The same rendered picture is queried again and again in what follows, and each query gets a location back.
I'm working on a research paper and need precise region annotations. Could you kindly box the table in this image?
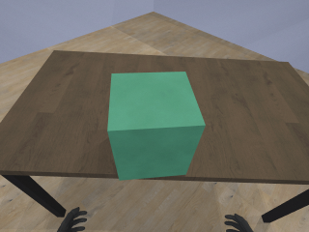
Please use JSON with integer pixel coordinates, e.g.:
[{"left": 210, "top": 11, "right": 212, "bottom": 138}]
[{"left": 0, "top": 50, "right": 309, "bottom": 223}]

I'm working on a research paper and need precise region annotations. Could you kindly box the robot left hand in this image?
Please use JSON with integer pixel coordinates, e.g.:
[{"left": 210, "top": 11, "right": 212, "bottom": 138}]
[{"left": 57, "top": 207, "right": 88, "bottom": 232}]

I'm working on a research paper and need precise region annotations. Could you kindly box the robot right hand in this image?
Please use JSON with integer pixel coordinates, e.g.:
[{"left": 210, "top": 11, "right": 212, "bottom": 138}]
[{"left": 224, "top": 214, "right": 253, "bottom": 232}]

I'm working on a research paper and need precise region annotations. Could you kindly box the carton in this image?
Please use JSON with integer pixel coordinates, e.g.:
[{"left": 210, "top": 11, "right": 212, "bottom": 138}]
[{"left": 107, "top": 72, "right": 206, "bottom": 181}]

